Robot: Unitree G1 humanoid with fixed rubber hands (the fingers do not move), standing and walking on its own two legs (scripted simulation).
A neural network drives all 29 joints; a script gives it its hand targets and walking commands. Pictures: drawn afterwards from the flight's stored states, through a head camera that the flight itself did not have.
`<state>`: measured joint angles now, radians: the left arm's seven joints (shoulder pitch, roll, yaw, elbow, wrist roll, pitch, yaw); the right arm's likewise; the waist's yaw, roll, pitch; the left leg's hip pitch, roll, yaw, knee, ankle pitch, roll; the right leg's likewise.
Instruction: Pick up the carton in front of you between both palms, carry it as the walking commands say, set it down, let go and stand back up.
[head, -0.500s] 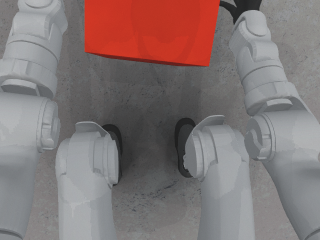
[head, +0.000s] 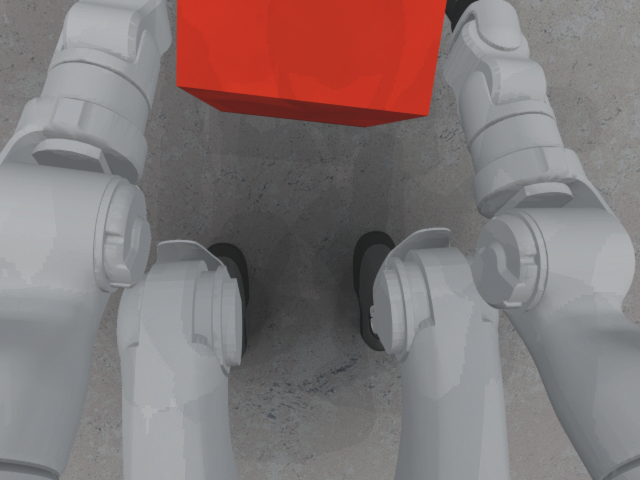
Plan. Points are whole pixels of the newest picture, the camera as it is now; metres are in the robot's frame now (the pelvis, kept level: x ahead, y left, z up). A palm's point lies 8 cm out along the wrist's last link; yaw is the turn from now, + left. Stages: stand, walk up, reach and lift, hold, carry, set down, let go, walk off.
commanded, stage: reach and lift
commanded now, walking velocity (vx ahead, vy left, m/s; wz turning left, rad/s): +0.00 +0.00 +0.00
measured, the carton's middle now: (307, 16) +0.54 +0.00 -0.24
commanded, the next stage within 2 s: none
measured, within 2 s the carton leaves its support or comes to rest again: leaves its support in 0.08 s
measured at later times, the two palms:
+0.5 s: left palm out of the picture +0.51 +0.15 +0.00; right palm out of the picture +0.50 -0.15 +0.00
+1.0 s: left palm out of the picture +0.47 +0.15 +0.14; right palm out of the picture +0.47 -0.15 +0.14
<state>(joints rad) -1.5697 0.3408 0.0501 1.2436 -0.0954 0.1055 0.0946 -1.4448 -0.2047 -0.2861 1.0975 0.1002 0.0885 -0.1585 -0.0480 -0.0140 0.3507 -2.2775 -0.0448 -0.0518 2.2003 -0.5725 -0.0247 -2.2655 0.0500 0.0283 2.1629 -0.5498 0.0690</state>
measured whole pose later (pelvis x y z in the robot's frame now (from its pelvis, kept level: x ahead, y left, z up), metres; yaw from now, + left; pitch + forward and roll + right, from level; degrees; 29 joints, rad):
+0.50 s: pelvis +0.00 -0.01 +0.07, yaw +2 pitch +42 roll -1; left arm -1.20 0.11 0.37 0.89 0.17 0.33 0.05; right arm -1.10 0.00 -0.54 0.74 -0.17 0.32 -0.10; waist -0.04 0.00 -0.09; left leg -2.16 -0.11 -0.08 1.94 -0.52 -0.06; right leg -2.15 0.09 0.07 1.93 -0.52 0.08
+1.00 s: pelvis +0.03 -0.01 +0.19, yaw +2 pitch +39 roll -1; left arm -0.86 -0.01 0.37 0.68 0.18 0.37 0.05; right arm -0.81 0.07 -0.45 0.60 -0.17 0.36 -0.08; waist -0.02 0.00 -0.22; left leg -1.74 -0.11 -0.10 1.57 -0.50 -0.05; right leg -1.73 0.10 0.10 1.56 -0.50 0.07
